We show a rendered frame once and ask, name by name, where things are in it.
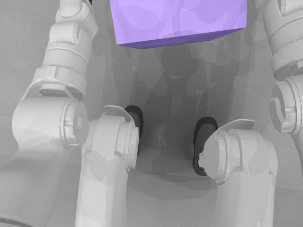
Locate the robot left foot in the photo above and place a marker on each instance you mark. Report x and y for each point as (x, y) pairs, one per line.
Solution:
(137, 115)

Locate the robot left upper arm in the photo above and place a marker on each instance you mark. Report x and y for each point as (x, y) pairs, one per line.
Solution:
(47, 129)

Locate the robot right upper arm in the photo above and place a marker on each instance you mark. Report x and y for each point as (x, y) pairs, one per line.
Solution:
(286, 109)

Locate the robot right forearm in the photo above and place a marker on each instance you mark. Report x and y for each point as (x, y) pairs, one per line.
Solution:
(283, 23)

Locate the robot left forearm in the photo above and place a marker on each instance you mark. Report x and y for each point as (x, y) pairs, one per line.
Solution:
(68, 53)

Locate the left robot shin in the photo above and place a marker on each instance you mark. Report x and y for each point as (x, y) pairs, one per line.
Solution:
(108, 110)

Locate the carton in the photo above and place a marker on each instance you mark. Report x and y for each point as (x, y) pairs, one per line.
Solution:
(144, 24)

